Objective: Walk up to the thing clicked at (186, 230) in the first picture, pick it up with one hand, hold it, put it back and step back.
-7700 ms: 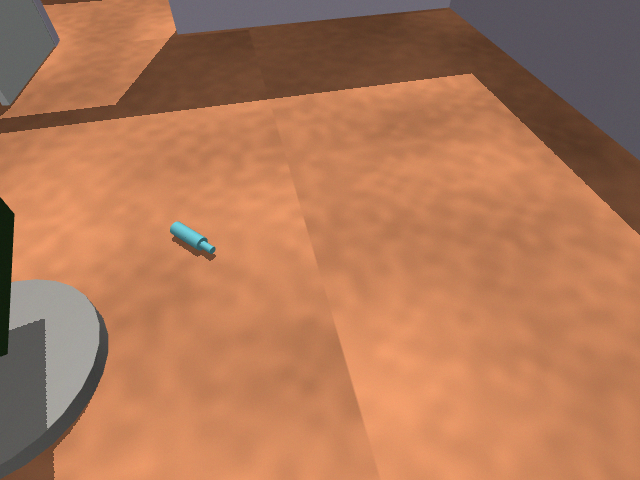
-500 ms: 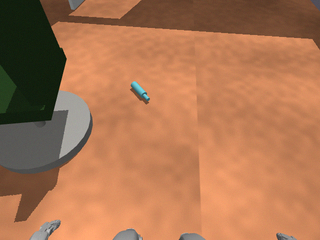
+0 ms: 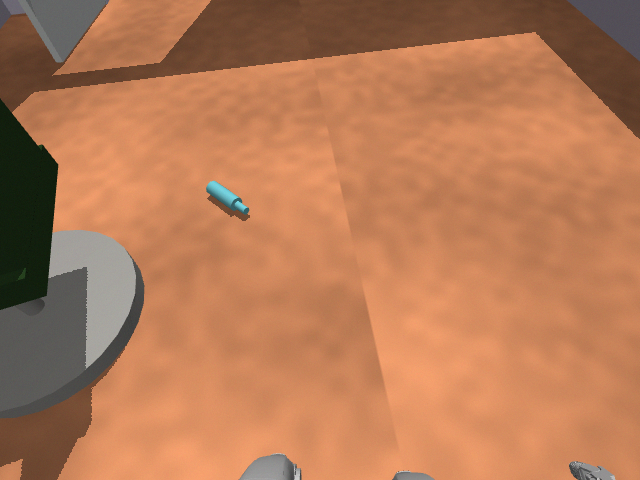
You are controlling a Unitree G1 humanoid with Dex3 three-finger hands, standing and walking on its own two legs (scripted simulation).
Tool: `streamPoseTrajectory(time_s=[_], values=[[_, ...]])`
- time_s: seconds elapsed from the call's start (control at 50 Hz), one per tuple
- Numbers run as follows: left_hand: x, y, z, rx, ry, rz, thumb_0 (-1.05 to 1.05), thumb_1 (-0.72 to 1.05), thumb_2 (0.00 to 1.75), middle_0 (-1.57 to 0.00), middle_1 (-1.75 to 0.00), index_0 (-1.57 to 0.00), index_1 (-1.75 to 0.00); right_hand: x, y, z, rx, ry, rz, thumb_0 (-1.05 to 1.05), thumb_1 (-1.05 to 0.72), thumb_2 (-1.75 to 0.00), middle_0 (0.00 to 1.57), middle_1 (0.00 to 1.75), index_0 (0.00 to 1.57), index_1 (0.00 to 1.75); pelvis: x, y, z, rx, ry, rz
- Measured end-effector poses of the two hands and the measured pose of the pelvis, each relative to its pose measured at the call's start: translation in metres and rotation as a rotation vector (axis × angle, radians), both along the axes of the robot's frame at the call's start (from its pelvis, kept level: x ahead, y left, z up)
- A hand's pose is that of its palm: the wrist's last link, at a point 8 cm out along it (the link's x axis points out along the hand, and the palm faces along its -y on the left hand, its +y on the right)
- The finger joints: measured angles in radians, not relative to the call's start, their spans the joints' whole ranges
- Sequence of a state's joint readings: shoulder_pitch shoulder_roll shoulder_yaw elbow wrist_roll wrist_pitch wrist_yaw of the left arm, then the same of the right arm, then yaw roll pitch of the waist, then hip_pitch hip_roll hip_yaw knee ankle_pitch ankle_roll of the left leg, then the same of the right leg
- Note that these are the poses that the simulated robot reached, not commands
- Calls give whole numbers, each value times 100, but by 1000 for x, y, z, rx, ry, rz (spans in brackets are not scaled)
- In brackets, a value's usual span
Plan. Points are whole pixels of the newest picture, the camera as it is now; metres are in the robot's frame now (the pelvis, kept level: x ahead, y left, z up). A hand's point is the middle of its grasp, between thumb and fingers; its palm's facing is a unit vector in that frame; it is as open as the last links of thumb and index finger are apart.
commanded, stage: walk up
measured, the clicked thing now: (228, 198) +1.19 +0.49 -0.71
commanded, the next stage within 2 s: stand in 0.82 s
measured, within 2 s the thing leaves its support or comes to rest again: neither
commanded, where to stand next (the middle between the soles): +0.05 +0.01 m, yaw -6 degrees
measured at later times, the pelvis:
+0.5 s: pelvis -0.01 +0.01 +0.02, yaw -6 degrees
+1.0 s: pelvis -0.01 +0.02 +0.04, yaw -6 degrees
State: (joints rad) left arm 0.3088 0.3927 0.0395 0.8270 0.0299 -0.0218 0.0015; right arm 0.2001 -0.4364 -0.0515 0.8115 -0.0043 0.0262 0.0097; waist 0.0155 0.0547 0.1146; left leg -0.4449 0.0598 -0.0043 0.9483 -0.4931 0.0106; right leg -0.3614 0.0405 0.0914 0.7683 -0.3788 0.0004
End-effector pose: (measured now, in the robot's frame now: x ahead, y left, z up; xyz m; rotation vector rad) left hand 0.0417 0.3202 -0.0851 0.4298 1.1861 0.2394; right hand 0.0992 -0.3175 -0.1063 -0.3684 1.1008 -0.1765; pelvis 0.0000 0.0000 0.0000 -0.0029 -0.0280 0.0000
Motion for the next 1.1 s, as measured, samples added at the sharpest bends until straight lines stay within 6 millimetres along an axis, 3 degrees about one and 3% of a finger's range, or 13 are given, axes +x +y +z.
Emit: streamPoseTrajectory(time_s=[0.14, 0.24, 0.36, 0.52, 0.92, 1.1], values=[[31, 8, -14, -30, -39, -40, 1, 90, 90, -20, -30, -21, -30, -23, 25, 0, 18, 5, -31, 1, -91, -90, 21, 30, 21, 30, -6, 14, -2, 12, -11, -35], [54, 3, -11, -48, -81, -83, 0, 90, 90, -20, -30, -21, -30, -43, 26, 5, 27, 17, -63, 1, -90, -90, 21, 30, 21, 30, -8, 10, 3, -12, -16, -65], [58, -7, -7, -48, -82, -121, 0, 90, 90, -20, -30, -21, -30, -57, 16, 3, 30, 31, -122, 1, -91, -90, 21, 30, 21, 30, -11, 8, 5, -5, -26, -79], [66, -17, 1, -74, -57, -138, 0, 90, 90, -20, -30, -21, -30, -73, 18, 6, 53, 58, -162, 1, -91, -90, 21, 30, 21, 30, -12, 12, 17, 9, -24, -108], [83, -21, 7, -100, -8, -142, 0, 90, 90, -20, -30, -21, -30, -73, 28, 18, 63, 92, -216, 1, -91, -90, 21, 30, 21, 30, -6, 18, 33, 11, -20, -123], [78, -19, 6, -114, -8, -119, 0, 90, 90, -20, -30, -21, -29, -68, 32, 24, 54, 95, -203, 1, -91, -90, 21, 30, 21, 30, -6, 19, 37, 8, -22, -107]])
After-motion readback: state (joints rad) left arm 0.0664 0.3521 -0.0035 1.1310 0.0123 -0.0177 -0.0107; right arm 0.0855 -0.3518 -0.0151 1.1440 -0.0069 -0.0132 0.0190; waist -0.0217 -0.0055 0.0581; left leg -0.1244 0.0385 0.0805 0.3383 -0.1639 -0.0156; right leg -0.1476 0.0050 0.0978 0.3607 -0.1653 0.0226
